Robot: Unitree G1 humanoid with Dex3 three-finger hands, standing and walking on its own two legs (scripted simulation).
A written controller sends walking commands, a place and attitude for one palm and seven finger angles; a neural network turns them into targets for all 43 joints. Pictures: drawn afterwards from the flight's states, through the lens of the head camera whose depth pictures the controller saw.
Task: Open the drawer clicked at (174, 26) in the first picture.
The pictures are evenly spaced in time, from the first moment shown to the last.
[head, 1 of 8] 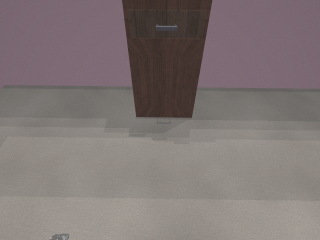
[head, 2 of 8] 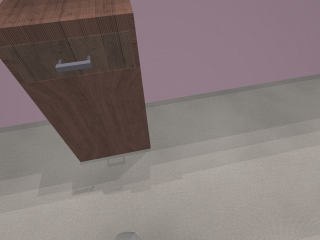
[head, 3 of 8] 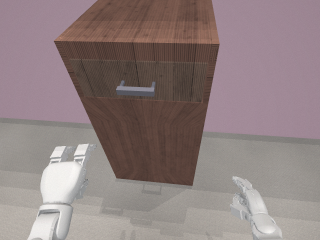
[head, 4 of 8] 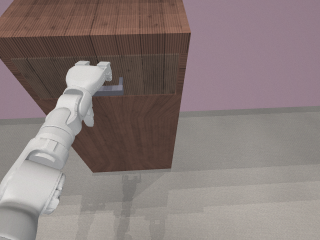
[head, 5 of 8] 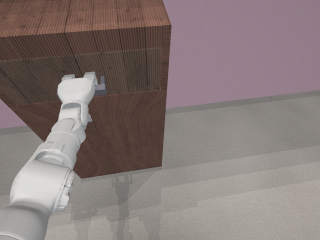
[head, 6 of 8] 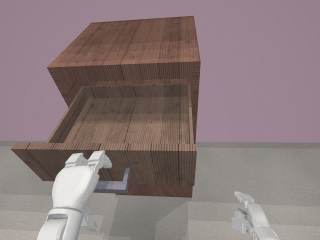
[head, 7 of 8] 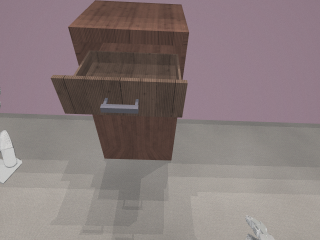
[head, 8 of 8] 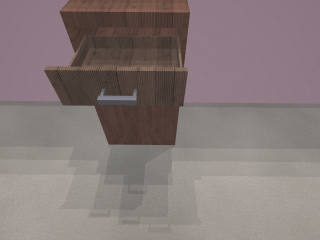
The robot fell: no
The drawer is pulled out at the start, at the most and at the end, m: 0.00 0.30 0.29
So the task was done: yes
